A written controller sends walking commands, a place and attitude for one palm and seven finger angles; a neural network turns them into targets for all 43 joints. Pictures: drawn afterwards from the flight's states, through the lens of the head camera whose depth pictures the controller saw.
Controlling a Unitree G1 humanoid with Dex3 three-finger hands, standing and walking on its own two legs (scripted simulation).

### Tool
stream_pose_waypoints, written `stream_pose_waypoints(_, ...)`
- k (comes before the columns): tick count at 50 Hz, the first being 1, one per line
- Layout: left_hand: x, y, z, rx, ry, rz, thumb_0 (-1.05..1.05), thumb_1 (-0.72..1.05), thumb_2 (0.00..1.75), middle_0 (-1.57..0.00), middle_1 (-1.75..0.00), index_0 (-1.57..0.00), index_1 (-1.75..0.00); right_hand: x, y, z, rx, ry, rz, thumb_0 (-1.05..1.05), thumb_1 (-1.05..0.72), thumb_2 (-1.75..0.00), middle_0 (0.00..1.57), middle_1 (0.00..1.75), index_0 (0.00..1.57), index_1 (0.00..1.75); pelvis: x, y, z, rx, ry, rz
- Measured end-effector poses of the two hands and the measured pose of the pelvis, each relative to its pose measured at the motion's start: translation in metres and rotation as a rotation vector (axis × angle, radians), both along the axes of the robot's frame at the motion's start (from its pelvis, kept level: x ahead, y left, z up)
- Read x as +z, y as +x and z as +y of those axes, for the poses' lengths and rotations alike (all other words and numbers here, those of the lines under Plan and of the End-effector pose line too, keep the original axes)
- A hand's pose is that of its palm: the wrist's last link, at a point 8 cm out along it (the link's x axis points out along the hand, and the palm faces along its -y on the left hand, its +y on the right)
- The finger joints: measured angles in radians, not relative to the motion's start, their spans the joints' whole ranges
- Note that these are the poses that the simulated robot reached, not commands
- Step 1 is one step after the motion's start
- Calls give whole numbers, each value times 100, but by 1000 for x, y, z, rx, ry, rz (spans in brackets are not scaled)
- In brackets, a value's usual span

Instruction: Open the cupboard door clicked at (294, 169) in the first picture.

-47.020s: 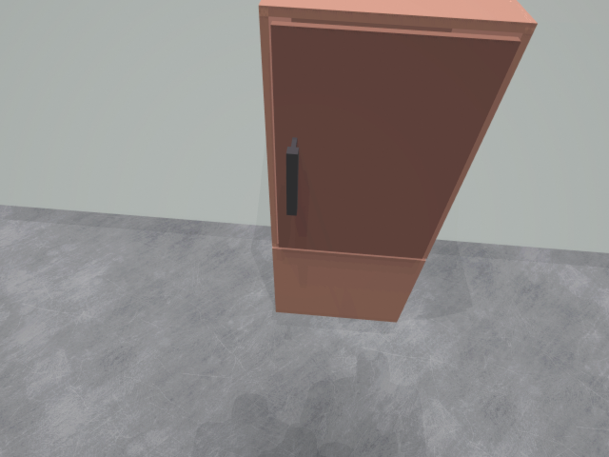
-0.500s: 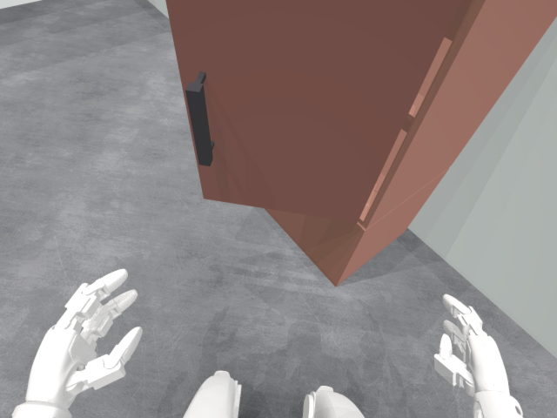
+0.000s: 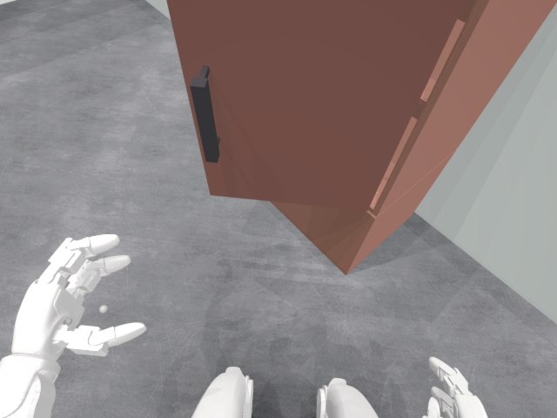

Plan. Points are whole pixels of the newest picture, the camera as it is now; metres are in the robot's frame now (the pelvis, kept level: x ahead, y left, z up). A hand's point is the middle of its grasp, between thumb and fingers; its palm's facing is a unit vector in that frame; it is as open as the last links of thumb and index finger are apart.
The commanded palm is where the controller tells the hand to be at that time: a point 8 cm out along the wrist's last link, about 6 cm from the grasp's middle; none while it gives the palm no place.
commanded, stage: raise the hand with hooked fingers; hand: left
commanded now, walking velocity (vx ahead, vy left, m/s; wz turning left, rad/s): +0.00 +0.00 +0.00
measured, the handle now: (209, 117) +0.60 +0.17 +0.04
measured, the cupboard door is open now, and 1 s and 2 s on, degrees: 43 43 43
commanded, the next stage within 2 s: move the hooked fingers beside the handle in 1.12 s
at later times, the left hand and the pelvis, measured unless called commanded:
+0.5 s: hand (77, 280) +0.27 +0.28 +0.05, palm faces -0.03 -1.00 -0.06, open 13.9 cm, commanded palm +0.26 +0.33 +0.05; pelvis +0.01 +0.02 +0.01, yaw +0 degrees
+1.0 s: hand (94, 263) +0.30 +0.27 +0.05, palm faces -0.03 -1.00 -0.05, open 14.0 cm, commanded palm +0.28 +0.32 +0.06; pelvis +0.01 +0.00 +0.01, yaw +0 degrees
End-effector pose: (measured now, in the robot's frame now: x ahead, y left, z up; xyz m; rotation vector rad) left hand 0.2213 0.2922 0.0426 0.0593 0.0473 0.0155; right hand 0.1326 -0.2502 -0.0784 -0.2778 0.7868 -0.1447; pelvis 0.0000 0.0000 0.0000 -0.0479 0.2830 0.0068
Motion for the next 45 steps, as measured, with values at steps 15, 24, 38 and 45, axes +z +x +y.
stream_pose_waypoints(15, 14, 21, 30, -19, -3, -33, 0, -39, 35, -29, -112, -29, -112, 32, 49, 27, 80, -21, -128, 1, -90, -90, 20, 30, 21, 30, 7, 6, 16, 12, -21, -9)
stream_pose_waypoints(24, 9, 31, 38, -44, -7, 22, -1, -48, 31, -30, -118, -29, -118, 24, 45, 34, 93, -3, -81, 1, -90, -90, 20, 30, 21, 30, 9, 7, 16, 11, -22, -4)
stream_pose_waypoints(38, 13, 56, 39, -78, -17, 42, -1, -50, 30, -30, -119, -29, -119, 18, 18, 5, 25, -28, 6, 1, -90, -90, 20, 30, 21, 30, 11, 12, 7, -1, -13, 13)
stream_pose_waypoints(45, 12, 57, 32, -47, -14, 9, -1, -50, 30, -30, -119, -30, -120, 18, 17, -6, 16, -34, 7, 1, -90, -90, 20, 30, 21, 30, 10, 14, 0, -5, -5, 18)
